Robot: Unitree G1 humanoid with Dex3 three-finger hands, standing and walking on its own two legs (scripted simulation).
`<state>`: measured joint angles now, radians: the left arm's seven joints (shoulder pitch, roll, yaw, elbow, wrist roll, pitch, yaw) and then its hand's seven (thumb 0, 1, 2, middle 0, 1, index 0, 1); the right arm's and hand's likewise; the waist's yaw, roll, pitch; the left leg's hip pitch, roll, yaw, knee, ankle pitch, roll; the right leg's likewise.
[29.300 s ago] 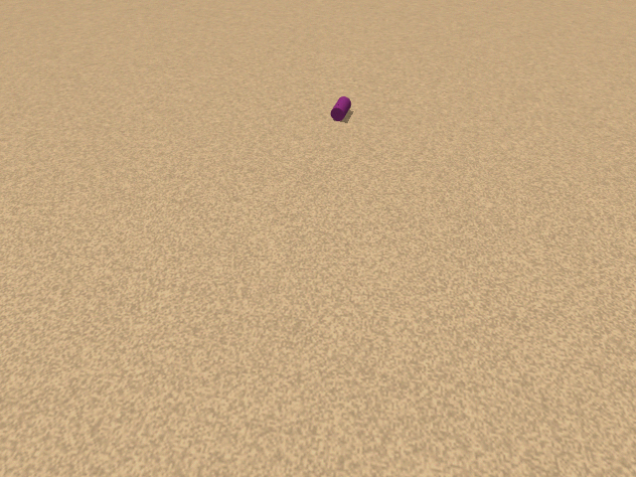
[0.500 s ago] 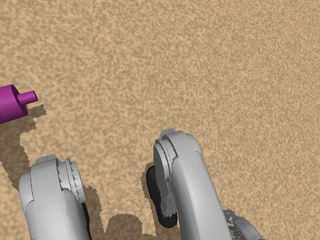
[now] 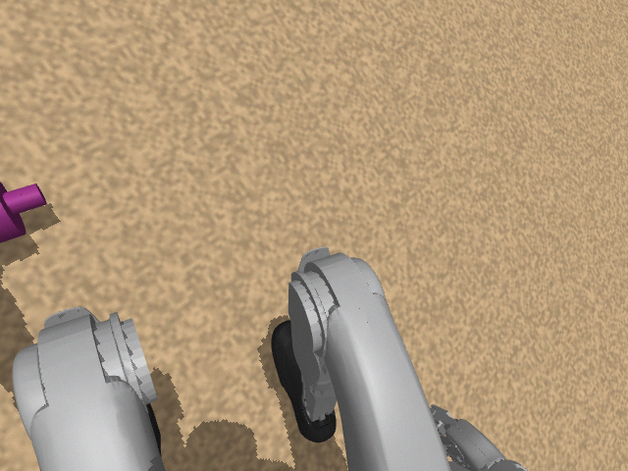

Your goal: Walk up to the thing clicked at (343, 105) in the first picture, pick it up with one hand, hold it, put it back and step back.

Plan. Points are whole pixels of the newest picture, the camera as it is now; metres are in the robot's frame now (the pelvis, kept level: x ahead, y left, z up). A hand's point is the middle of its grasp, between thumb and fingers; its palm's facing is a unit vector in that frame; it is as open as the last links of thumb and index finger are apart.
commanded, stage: rest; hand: left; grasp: from above
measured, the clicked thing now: out of the picture +0.44 +0.31 -0.26
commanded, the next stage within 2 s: open in 0.40 s
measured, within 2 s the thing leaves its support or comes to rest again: rests again in 0.90 s
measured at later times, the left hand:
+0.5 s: hand out of the picture +0.42 +0.34 -0.23, palm faces -0.42 -0.19 -0.89, open 10.7 cm
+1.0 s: hand out of the picture +0.43 +0.34 -0.24, palm faces -0.40 -0.17 -0.90, open 11.8 cm
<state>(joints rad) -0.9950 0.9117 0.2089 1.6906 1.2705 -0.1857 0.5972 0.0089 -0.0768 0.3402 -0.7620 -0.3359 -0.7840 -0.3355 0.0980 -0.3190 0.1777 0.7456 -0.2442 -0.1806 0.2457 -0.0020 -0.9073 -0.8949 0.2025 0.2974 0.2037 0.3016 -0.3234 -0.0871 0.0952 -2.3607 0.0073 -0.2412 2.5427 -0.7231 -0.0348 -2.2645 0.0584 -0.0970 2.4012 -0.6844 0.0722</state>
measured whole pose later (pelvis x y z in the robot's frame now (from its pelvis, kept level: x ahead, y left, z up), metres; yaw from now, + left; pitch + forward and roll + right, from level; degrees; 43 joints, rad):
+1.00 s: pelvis -0.01 +0.00 +0.00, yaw -2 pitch +27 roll -14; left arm -1.04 1.00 0.18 1.78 1.27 -0.19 0.66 0.00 -0.18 0.74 -0.43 -0.70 -0.42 -0.71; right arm 0.09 -0.36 0.25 0.73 -0.28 -0.28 0.29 0.00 -0.90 -0.90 0.20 0.30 0.20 0.30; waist -0.36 -0.13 0.15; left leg -2.35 0.01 -0.28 2.57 -0.72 -0.03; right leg -2.24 0.07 -0.13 2.39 -0.66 0.08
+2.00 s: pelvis +0.00 +0.00 +0.04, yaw +3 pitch +33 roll -10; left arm -0.87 0.75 0.06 1.25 1.16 -0.10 0.32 0.00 -0.52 1.02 -0.10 -1.00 -0.09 -1.00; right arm 0.12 -0.30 0.06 0.73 -0.12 -0.10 0.26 0.00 -0.91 -0.90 0.20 0.30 0.20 0.30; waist -0.20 0.02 -0.08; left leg -2.30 0.01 -0.17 2.40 -0.70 -0.02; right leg -2.20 0.03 -0.06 2.29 -0.69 0.07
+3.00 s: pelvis +0.00 +0.00 +0.15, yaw +7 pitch +35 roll -6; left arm -0.45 0.52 0.06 0.69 0.67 0.03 0.05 0.01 0.56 0.87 -0.22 -0.39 -0.21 -0.39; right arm 0.15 -0.27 -0.02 0.64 -0.01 0.01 0.10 0.00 -0.91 -0.89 0.20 0.30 0.20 0.30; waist -0.10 0.05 -0.20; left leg -1.98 0.02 -0.10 2.05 -0.67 -0.01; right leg -1.92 0.00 -0.02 1.98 -0.67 0.05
